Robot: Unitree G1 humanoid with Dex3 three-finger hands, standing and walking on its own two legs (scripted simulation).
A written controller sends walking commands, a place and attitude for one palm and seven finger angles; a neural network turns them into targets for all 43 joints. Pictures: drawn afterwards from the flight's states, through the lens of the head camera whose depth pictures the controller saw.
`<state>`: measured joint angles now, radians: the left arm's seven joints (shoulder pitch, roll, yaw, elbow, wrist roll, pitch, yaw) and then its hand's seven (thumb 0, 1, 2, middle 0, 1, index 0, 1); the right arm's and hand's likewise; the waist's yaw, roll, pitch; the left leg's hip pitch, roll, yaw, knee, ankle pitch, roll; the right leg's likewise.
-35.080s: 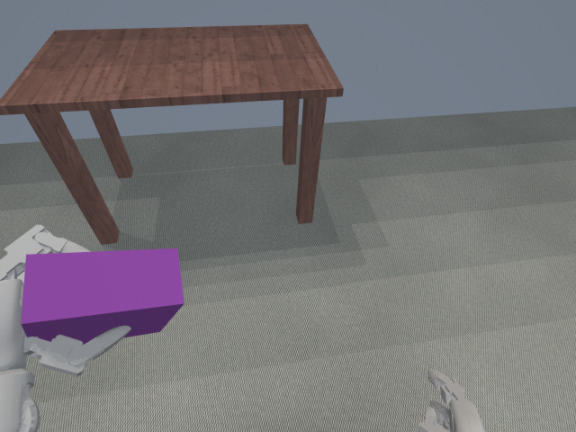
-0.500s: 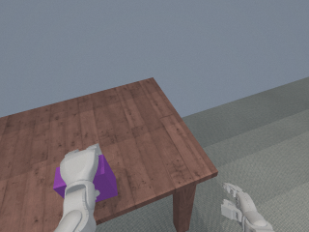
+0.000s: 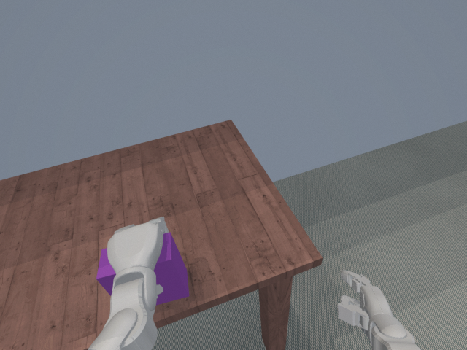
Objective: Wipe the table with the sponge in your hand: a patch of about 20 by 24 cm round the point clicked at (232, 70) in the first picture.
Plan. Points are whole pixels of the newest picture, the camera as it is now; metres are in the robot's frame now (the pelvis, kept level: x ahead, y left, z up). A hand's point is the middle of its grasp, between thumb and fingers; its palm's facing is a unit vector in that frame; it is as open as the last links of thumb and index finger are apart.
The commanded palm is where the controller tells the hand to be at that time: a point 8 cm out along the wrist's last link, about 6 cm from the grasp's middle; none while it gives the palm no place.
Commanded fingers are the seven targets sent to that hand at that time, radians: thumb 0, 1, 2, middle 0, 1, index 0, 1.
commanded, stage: slide across to the third lane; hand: left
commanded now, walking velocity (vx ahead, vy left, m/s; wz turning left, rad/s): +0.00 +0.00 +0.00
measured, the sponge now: (151, 279) +0.25 +0.21 -0.02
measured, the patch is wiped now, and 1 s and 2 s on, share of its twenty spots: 0.80 0.80 0.95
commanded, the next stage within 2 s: wipe forward along the third lane in 0.36 s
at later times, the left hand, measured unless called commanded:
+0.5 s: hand (169, 251) +0.28 +0.17 +0.03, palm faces -0.01 -0.08 -1.00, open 10.0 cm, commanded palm +0.25 +0.15 +0.09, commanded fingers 0.00 0.10 1.30 -1.20 -1.60 -1.20 -1.60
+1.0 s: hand (173, 234) +0.32 +0.17 +0.03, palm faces -0.06 -0.06 -1.00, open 10.0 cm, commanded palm +0.30 +0.18 +0.07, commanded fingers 0.00 0.10 1.30 -1.20 -1.60 -1.20 -1.60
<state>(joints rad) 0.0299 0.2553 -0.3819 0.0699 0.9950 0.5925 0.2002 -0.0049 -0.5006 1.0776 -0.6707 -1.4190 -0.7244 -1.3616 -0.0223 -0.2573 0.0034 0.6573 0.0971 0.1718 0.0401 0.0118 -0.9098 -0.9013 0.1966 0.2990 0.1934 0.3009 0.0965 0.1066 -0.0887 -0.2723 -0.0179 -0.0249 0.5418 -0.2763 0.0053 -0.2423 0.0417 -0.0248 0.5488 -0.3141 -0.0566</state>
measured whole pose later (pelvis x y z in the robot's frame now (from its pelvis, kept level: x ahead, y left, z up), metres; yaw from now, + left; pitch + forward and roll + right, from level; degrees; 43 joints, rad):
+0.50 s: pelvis -0.01 -0.01 +0.00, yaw +1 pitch +0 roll +1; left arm -0.16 0.19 -0.45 0.28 0.97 0.61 0.22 -0.01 -0.51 1.08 -0.69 -1.40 -0.75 -1.34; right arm -0.01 -0.25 0.01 0.69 0.11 0.17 0.04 0.01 -0.91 -0.90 0.20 0.30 0.19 0.30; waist 0.09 0.10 -0.10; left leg -0.30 -0.02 -0.03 0.55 -0.25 0.00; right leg -0.27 0.04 -0.04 0.57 -0.30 -0.06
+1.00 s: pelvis -0.02 -0.02 +0.00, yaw +0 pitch +3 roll +1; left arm -0.40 0.16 -0.35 0.58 0.96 0.57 0.21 -0.01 -0.56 1.11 -0.74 -1.35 -0.80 -1.29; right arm 0.03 -0.26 0.02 0.72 0.11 0.19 -0.03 0.01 -0.91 -0.90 0.20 0.30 0.19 0.30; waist 0.06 0.08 -0.12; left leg -0.38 0.00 -0.04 0.56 -0.24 -0.01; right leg -0.35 0.06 -0.04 0.58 -0.29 -0.08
